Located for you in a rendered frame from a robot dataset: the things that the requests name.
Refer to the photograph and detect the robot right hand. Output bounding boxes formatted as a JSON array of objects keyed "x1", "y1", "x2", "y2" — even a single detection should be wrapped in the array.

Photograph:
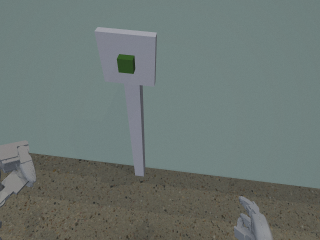
[{"x1": 234, "y1": 196, "x2": 274, "y2": 240}]

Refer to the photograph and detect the robot left hand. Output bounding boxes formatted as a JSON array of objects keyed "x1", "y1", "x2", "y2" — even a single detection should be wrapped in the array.
[{"x1": 0, "y1": 140, "x2": 37, "y2": 208}]

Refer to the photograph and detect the panel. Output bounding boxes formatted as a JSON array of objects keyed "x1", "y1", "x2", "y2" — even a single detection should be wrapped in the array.
[{"x1": 94, "y1": 27, "x2": 157, "y2": 177}]

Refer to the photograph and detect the button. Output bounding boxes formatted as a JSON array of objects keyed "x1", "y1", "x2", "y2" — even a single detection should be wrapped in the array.
[{"x1": 117, "y1": 54, "x2": 136, "y2": 74}]

